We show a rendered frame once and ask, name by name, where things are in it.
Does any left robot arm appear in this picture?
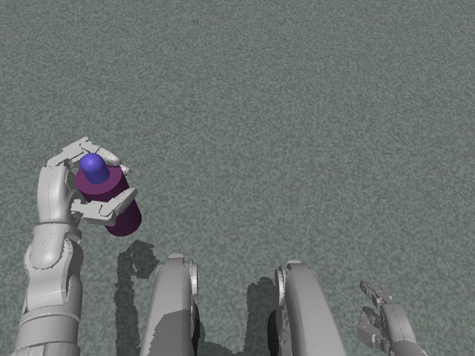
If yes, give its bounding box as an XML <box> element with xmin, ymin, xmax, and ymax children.
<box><xmin>9</xmin><ymin>222</ymin><xmax>84</xmax><ymax>356</ymax></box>

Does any left robot hand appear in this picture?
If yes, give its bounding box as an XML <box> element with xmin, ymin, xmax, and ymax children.
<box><xmin>37</xmin><ymin>136</ymin><xmax>137</xmax><ymax>227</ymax></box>

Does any bottle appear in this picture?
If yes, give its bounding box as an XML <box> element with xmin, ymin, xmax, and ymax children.
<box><xmin>75</xmin><ymin>153</ymin><xmax>142</xmax><ymax>237</ymax></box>

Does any right robot arm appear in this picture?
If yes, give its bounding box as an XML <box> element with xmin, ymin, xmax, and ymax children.
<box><xmin>388</xmin><ymin>340</ymin><xmax>428</xmax><ymax>356</ymax></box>

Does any right robot hand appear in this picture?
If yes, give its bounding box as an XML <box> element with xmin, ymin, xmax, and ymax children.
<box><xmin>356</xmin><ymin>281</ymin><xmax>417</xmax><ymax>355</ymax></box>

